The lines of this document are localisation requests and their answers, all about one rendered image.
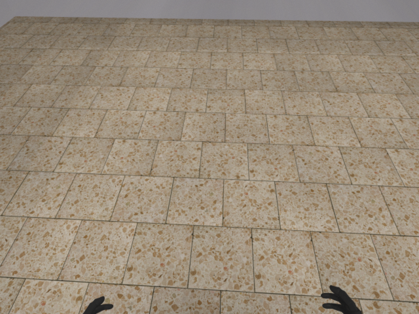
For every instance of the right robot hand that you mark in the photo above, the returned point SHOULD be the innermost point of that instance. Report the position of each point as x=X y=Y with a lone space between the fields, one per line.
x=347 y=305

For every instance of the left robot hand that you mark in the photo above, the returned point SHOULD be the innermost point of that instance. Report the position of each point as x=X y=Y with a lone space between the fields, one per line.
x=95 y=306

